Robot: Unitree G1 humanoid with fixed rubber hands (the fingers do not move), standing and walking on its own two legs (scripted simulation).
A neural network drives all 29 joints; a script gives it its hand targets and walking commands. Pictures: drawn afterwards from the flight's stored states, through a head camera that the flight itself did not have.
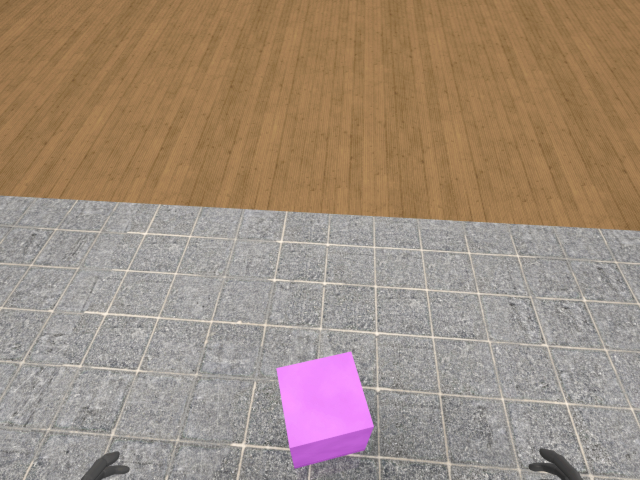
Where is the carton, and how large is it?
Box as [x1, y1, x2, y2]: [276, 352, 373, 468]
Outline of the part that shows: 350,352 276,368 289,447 295,468 363,450 365,447 373,425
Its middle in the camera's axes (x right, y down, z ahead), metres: +0.01 +0.47 +1.08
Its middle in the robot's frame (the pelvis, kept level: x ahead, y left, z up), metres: +0.39 +0.00 -0.66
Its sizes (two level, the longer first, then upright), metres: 0.210 0.200 0.250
